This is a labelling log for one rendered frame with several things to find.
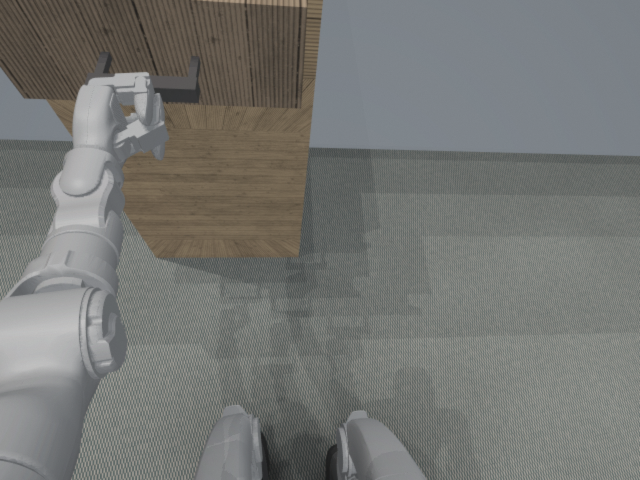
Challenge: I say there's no drawer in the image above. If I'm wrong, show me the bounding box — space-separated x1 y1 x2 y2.
0 0 307 109

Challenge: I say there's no robot right thigh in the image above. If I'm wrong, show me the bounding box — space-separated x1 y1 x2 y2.
336 418 426 480

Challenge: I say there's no right robot shin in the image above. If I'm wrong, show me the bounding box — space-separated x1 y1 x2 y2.
337 410 368 480

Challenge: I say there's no robot left forearm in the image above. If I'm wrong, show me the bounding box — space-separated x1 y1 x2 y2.
0 147 125 303

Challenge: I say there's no left robot upper arm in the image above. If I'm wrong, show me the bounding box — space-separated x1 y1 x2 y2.
0 287 127 480

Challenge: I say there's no handle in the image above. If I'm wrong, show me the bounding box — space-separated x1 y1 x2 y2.
84 52 200 103

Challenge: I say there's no robot left hand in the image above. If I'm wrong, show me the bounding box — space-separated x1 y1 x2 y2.
72 72 169 169

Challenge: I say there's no cabinet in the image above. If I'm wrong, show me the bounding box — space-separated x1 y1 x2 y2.
46 0 323 258

